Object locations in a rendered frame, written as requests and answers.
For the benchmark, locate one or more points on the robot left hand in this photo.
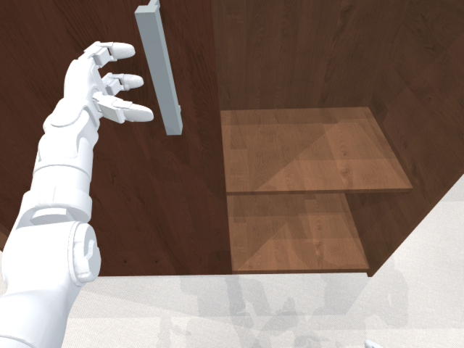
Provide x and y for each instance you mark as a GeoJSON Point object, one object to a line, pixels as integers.
{"type": "Point", "coordinates": [83, 80]}

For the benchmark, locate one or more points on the left robot upper arm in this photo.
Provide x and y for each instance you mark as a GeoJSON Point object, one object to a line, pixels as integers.
{"type": "Point", "coordinates": [45, 267]}

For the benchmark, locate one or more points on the handle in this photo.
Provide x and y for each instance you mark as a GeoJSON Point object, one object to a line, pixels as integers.
{"type": "Point", "coordinates": [153, 39]}

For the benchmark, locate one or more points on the left robot forearm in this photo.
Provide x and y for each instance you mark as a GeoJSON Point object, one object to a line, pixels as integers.
{"type": "Point", "coordinates": [59, 190]}

